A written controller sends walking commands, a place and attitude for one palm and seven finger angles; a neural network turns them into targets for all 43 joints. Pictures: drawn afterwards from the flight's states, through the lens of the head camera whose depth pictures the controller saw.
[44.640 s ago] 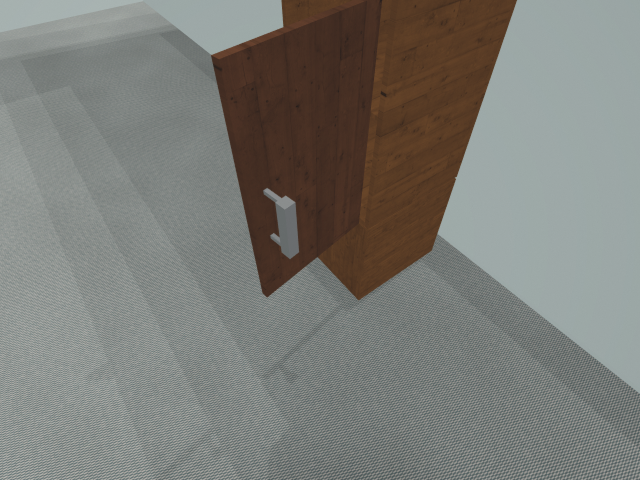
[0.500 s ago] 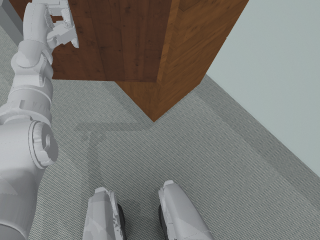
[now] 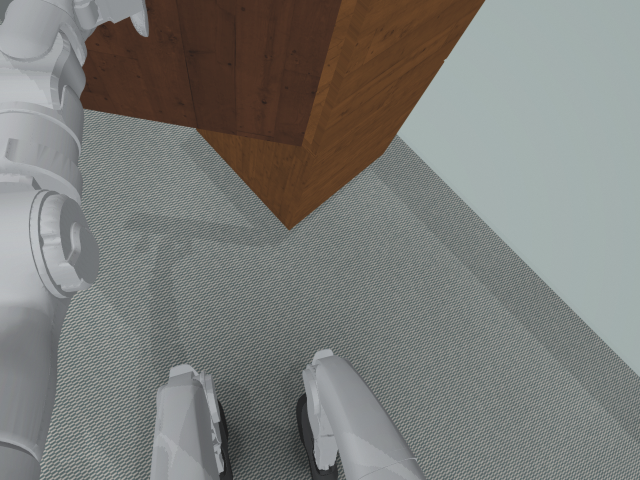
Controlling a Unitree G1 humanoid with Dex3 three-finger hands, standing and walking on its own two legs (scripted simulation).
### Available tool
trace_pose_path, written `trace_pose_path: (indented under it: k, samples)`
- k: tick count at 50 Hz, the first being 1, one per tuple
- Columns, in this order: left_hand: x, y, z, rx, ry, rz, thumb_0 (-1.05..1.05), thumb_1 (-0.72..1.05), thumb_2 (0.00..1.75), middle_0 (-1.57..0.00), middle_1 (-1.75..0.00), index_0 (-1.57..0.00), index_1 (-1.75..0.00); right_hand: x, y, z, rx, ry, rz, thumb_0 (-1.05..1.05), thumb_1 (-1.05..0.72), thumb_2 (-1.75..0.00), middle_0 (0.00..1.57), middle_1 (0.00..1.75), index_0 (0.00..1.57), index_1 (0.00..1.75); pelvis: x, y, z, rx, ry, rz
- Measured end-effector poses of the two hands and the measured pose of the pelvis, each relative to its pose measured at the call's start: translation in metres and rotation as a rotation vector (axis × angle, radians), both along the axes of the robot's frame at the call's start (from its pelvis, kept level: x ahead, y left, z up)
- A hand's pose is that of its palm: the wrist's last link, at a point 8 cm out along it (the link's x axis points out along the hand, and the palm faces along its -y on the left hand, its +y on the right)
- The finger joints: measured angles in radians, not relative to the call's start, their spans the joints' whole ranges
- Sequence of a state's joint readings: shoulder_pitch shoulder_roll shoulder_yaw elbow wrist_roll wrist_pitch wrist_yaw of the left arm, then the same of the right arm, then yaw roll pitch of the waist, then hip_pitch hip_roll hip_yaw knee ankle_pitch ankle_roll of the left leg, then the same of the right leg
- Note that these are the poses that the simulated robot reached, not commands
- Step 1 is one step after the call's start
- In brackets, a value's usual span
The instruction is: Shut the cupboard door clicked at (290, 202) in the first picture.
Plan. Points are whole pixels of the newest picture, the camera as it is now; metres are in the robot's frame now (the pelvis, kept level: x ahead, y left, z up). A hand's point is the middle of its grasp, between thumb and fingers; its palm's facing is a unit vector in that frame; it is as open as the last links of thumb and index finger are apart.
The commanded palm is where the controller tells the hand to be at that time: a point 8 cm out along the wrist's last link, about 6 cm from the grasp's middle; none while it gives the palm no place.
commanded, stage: pull the fist back off the door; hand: left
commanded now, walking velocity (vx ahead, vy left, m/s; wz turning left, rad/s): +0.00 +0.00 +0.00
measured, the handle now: out of the picture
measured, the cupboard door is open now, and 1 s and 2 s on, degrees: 42 41 41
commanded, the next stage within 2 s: draw the hand back to the body in 0.84 s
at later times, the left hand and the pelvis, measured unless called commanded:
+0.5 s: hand (153, 1) +0.60 +0.09 +0.11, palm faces +0.21 -0.98 -0.02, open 3.1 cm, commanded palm +0.55 +0.12 +0.10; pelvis +0.02 -0.01 +0.04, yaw +1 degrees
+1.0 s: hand (173, 55) +0.54 +0.08 +0.10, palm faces +0.19 -0.98 -0.03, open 3.1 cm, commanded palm +0.49 +0.13 +0.11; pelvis +0.03 -0.02 +0.05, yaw +4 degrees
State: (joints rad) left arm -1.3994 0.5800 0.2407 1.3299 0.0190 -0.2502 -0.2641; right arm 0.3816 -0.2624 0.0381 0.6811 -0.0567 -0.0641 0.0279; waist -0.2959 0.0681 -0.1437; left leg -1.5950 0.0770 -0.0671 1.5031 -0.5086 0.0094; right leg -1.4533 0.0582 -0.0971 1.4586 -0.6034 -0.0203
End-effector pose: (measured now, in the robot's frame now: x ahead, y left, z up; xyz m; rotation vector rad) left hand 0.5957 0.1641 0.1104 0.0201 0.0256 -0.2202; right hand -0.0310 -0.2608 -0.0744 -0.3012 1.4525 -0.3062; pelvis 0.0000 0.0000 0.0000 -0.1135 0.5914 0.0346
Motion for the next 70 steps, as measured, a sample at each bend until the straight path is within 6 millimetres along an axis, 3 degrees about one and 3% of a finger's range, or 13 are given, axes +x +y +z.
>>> trace_pose_path:
  k: [5, 9, 14, 20, 28, 37, 42, 46, 52, 56, 63, 70]
  samples:
    - [-0.005, -0.006, -0.009, -0.137, 0.029, 0.298, 0.03, 0.84, 0.92, -1.30, -1.50, -1.30, -1.50, -0.007, 0.014, -0.004, 0.068, 0.028, 0.029, 0.00, -0.91, -0.90, 0.20, 0.30, 0.20, 0.30, -0.001, 0.000, 0.000, 0.003, 0.006, -0.004]
    - [-0.011, -0.014, -0.013, -0.033, 0.008, 0.461, 0.02, 0.85, 0.91, -1.29, -1.50, -1.30, -1.50, -0.011, 0.026, -0.008, 0.140, 0.034, 0.028, 0.00, -0.91, -0.90, 0.20, 0.30, 0.20, 0.30, 0.000, -0.001, 0.003, 0.010, 0.011, -0.005]
    - [-0.014, -0.032, -0.004, 0.063, -0.065, 0.424, 0.02, 0.88, 0.90, -1.29, -1.50, -1.30, -1.50, -0.017, 0.035, -0.010, 0.199, 0.044, -0.025, 0.00, -0.91, -0.90, 0.20, 0.30, 0.20, 0.30, 0.004, -0.004, 0.009, 0.025, -0.002, -0.009]
    - [-0.018, -0.033, -0.005, 0.002, 0.048, 0.414, 0.02, 0.91, 0.91, -1.30, -1.50, -1.30, -1.50, -0.012, 0.032, 0.001, 0.213, 0.047, -0.042, 0.00, -0.91, -0.90, 0.20, 0.30, 0.20, 0.30, 0.014, -0.008, 0.026, 0.040, -0.026, -0.017]
    - [-0.043, -0.021, -0.004, 0.017, -0.033, 0.426, 0.02, 0.91, 0.90, -1.29, -1.50, -1.30, -1.50, 0.020, 0.009, 0.014, 0.198, 0.032, 0.015, 0.00, -0.91, -0.90, 0.20, 0.30, 0.20, 0.30, 0.029, -0.012, 0.041, 0.063, -0.053, -0.010]
    - [-0.076, -0.025, -0.023, -0.023, -0.016, 0.417, 0.02, 0.91, 0.90, -1.29, -1.50, -1.30, -1.50, 0.081, -0.017, 0.020, 0.134, -0.050, 0.090, 0.00, -0.91, -0.90, 0.20, 0.30, 0.20, 0.30, 0.038, -0.014, 0.049, 0.072, -0.077, 0.012]
    - [-0.089, -0.032, -0.011, 0.000, -0.088, 0.391, 0.02, 0.91, 0.90, -1.30, -1.50, -1.30, -1.50, 0.111, -0.016, 0.016, 0.142, -0.114, 0.123, 0.00, -0.91, -0.90, 0.20, 0.30, 0.20, 0.30, 0.039, -0.014, 0.052, 0.080, -0.095, 0.015]
    - [-0.090, -0.037, -0.007, 0.034, -0.064, 0.382, 0.02, 0.90, 0.90, -1.30, -1.50, -1.30, -1.50, 0.123, -0.009, 0.012, 0.161, -0.146, 0.131, 0.00, -0.91, -0.90, 0.20, 0.30, 0.20, 0.30, 0.037, -0.014, 0.052, 0.085, -0.108, 0.018]
    - [-0.093, -0.033, -0.001, -0.009, -0.049, 0.421, 0.02, 0.90, 0.90, -1.30, -1.50, -1.30, -1.50, 0.119, 0.001, 0.010, 0.188, -0.166, 0.113, 0.00, -0.91, -0.90, 0.20, 0.30, 0.20, 0.30, 0.033, -0.015, 0.054, 0.090, -0.122, 0.011]
    - [-0.113, -0.014, 0.019, 0.007, -0.120, 0.439, 0.02, 0.90, 0.90, -1.30, -1.50, -1.30, -1.50, 0.111, 0.008, 0.015, 0.219, -0.171, 0.080, 0.00, -0.91, -0.90, 0.20, 0.30, 0.20, 0.30, 0.034, -0.015, 0.064, 0.102, -0.152, -0.007]
    - [-0.175, 0.023, 0.054, 0.043, -0.054, 0.451, 0.02, 0.90, 0.90, -1.29, -1.50, -1.30, -1.50, 0.116, 0.014, 0.047, 0.248, -0.212, 0.079, 0.01, -0.91, -0.90, 0.20, 0.30, 0.20, 0.30, 0.039, -0.015, 0.101, 0.113, -0.270, -0.001]
    - [-0.208, 0.033, 0.088, -0.019, -0.122, 0.414, 0.02, 0.91, 0.90, -1.30, -1.50, -1.30, -1.50, 0.158, 0.000, 0.090, 0.149, -0.371, 0.148, 0.01, -0.91, -0.90, 0.20, 0.30, 0.20, 0.30, 0.039, -0.013, 0.123, 0.104, -0.360, 0.032]
